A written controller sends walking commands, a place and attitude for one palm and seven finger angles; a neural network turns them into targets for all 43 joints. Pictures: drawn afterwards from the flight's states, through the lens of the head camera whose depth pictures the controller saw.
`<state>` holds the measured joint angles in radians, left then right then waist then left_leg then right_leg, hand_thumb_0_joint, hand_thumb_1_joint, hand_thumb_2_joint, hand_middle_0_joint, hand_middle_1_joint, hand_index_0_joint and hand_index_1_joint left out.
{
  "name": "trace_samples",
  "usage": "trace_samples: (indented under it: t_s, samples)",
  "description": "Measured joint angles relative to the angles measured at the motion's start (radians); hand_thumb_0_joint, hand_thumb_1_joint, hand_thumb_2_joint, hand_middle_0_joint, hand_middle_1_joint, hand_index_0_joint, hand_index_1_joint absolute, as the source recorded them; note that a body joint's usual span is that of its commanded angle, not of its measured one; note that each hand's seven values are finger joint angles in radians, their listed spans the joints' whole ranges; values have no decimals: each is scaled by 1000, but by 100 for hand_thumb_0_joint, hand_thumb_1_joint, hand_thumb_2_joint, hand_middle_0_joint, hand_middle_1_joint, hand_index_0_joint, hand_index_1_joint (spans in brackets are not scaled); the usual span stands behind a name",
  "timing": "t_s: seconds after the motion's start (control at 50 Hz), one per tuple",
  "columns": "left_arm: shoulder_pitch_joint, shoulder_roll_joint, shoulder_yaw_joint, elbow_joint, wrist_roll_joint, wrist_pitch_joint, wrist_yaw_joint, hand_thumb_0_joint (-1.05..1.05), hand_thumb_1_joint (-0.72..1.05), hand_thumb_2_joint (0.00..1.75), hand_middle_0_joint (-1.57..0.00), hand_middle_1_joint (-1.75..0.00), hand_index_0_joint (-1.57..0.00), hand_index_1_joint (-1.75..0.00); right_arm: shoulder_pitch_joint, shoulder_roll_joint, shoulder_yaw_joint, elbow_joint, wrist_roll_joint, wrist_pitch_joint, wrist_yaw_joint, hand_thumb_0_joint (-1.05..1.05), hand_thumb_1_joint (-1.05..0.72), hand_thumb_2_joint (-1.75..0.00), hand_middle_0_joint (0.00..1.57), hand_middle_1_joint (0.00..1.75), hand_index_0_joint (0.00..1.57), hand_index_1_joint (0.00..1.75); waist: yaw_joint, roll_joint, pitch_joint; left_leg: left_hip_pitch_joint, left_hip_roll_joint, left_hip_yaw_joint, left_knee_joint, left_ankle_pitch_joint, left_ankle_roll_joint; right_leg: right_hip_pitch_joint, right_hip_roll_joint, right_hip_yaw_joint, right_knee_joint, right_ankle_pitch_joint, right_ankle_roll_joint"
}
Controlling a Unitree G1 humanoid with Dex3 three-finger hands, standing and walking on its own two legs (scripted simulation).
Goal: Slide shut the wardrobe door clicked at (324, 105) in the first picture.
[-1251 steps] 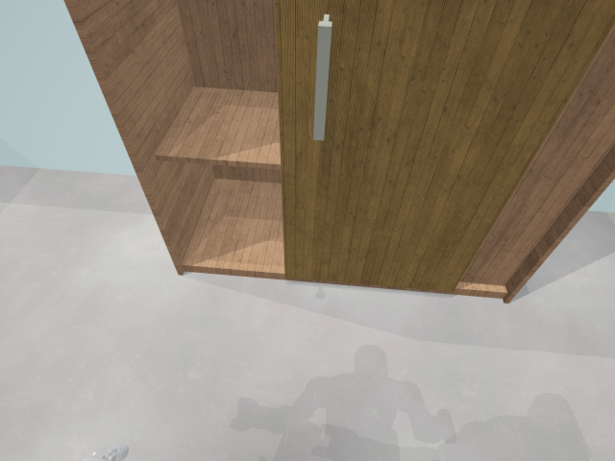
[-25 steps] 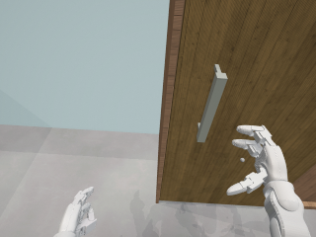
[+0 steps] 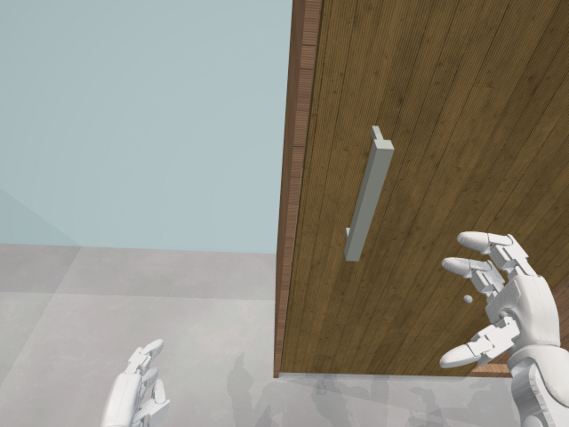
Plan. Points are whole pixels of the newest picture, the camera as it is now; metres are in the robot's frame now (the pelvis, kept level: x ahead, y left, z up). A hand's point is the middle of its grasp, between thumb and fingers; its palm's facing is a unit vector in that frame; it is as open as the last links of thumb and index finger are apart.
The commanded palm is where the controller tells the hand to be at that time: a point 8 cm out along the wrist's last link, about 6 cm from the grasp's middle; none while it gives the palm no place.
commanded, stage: draw the hand back to the body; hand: right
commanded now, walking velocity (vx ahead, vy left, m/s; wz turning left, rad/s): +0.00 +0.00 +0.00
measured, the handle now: (362, 198) +0.46 -0.13 +0.10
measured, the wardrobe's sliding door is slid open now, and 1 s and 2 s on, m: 0.00 0.00 0.00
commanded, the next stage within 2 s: step back with the hand held close in 1.12 s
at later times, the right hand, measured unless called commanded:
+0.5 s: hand (528, 303) +0.22 -0.26 +0.16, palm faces +0.39 +0.86 -0.32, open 11.2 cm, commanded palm +0.17 -0.30 +0.17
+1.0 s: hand (559, 310) +0.20 -0.28 +0.18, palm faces +0.46 +0.82 -0.34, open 7.5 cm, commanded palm +0.15 -0.31 +0.19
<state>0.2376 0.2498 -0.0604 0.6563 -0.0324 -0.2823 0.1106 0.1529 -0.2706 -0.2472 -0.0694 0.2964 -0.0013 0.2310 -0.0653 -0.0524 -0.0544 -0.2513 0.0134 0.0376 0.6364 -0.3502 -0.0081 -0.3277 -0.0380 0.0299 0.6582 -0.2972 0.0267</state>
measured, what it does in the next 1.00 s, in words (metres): stands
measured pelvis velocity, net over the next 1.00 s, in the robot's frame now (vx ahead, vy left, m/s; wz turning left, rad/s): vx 0.01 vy -0.01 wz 0.02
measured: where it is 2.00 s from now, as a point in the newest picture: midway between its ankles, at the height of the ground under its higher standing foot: outside the picture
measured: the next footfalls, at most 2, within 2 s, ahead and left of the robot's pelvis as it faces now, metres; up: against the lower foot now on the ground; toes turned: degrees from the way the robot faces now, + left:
none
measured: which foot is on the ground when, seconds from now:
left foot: down 0.00-1.00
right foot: down 0.00-1.00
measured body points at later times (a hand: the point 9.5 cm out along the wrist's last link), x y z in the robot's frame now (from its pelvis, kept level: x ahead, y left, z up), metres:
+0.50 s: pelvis +0.01 -0.02 +0.02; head -0.02 -0.01 +0.47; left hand +0.19 +0.20 -0.06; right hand +0.19 -0.31 +0.18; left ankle +0.00 +0.12 -0.72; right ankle +0.04 -0.14 -0.72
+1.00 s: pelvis +0.01 -0.01 +0.02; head -0.02 +0.00 +0.47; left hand +0.20 +0.21 -0.05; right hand +0.17 -0.32 +0.19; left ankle +0.00 +0.12 -0.72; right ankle +0.04 -0.14 -0.72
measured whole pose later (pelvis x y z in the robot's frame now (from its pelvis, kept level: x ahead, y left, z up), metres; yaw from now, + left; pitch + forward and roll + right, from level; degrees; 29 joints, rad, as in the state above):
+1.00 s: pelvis +0.01 -0.01 +0.02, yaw +1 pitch -7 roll +1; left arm 0.19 0.21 -0.03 0.69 0.03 -0.17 0.10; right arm 0.41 -0.33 -0.34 -0.35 0.06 -0.10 -0.08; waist -0.09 -0.04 0.04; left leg -0.01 0.02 0.01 0.35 -0.23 -0.02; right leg -0.09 -0.03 0.00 0.41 -0.20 0.01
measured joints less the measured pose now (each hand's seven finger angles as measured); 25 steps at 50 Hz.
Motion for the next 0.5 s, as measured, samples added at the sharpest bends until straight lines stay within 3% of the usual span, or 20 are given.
trace_samples:
  t_s: [0.06,0.14,0.2,0.26,0.5]
  samples:
    - [-6,2,-2,2,-3,-9,7,2,90,90,-20,-30,-21,-30,13,-7,-8,-23,10,17,16,-2,52,-21,25,113,25,113,-6,-2,3,11,0,4,-6,3,0,8,1,4,-2,2,0]
    - [-34,-8,0,18,31,2,11,2,90,90,-20,-30,-21,-30,50,-36,10,-87,-113,-28,-134,-2,44,-25,25,109,25,109,-4,3,34,53,-4,4,-54,28,-2,47,-2,3,-41,21,-2]
    - [-44,-17,2,21,43,24,7,1,90,90,-20,-30,-21,-30,86,-37,13,-119,-167,-65,-221,-1,36,-29,25,104,25,104,-4,8,56,85,-4,-2,-98,51,-4,80,-2,-4,-83,41,-3]
    - [-44,-22,4,28,50,45,3,1,90,90,-20,-30,-21,-30,120,-33,19,-141,-201,-86,-269,-1,26,-34,25,98,25,99,-9,12,71,115,0,-10,-139,70,-7,113,0,-13,-123,57,-6]
    - [-38,-39,13,52,64,89,-11,1,90,90,-21,-30,-21,-30,203,-53,-20,-215,-245,-107,-315,-1,-15,-54,24,74,24,74,-13,17,86,202,13,-31,-237,106,-21,204,13,-38,-214,81,-19]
